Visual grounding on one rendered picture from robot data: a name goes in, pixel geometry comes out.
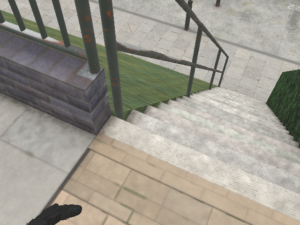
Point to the stairs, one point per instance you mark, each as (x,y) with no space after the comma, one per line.
(236,129)

